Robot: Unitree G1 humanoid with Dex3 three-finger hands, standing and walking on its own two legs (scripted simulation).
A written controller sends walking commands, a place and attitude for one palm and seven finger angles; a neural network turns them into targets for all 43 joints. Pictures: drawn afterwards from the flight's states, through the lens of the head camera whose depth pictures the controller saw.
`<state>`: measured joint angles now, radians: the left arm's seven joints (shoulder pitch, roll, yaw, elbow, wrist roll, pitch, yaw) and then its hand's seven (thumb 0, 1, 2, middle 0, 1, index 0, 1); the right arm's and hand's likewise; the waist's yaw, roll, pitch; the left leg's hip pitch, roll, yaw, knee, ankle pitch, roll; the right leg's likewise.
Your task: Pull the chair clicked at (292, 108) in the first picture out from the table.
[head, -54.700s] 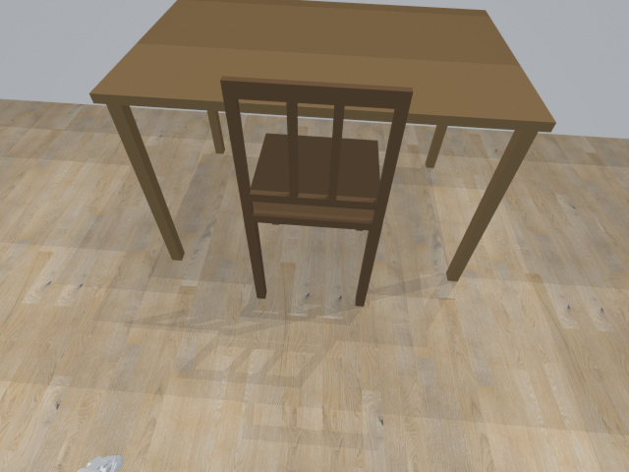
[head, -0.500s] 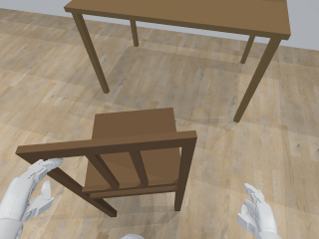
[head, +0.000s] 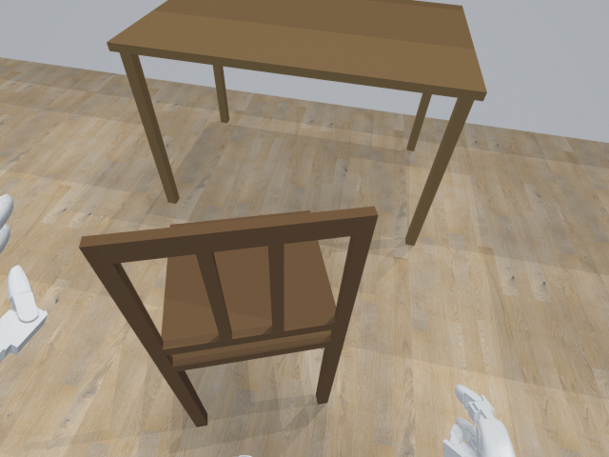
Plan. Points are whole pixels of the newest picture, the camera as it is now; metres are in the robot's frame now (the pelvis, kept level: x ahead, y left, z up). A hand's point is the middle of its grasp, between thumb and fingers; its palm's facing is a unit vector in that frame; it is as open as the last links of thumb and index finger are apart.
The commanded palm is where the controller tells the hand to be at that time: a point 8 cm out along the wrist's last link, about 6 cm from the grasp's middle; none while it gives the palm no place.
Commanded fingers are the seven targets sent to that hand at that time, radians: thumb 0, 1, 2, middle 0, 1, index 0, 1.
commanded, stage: step back with the hand held close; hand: left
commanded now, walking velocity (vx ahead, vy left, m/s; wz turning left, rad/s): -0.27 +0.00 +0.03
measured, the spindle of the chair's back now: (216, 299) +0.38 +0.16 -0.08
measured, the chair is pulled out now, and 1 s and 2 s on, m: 0.67 0.67 0.67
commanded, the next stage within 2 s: stop stepping back and stand still in 0.24 s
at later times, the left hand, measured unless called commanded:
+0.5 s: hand out of the picture +0.10 +0.25 +0.17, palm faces +0.34 -0.81 -0.49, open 7.4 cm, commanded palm +0.03 +0.30 +0.19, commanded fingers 0.00 0.90 0.90 -0.20 -0.30 -0.20 -0.30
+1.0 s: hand out of the picture +0.05 +0.24 +0.18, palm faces +0.37 -0.76 -0.54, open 7.4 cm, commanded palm -0.02 +0.29 +0.19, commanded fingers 0.00 0.90 0.90 -0.20 -0.30 -0.20 -0.30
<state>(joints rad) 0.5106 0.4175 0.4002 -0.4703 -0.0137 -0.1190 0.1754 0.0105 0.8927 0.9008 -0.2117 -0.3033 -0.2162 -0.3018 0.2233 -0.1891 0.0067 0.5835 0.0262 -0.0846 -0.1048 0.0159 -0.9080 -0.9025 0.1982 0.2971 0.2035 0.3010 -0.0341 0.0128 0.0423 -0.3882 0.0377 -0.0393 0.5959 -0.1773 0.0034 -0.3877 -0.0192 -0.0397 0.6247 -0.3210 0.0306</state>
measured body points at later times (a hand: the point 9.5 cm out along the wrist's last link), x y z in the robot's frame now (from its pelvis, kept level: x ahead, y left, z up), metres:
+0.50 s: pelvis -0.11 +0.00 +0.01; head -0.07 +0.02 +0.45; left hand +0.08 +0.29 +0.20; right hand +0.10 -0.22 -0.05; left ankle -0.03 +0.11 -0.73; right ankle -0.10 -0.13 -0.70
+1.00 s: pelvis -0.16 -0.01 +0.01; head -0.15 -0.01 +0.46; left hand +0.03 +0.28 +0.21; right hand -0.05 -0.27 -0.09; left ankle -0.14 +0.09 -0.73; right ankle -0.15 -0.14 -0.73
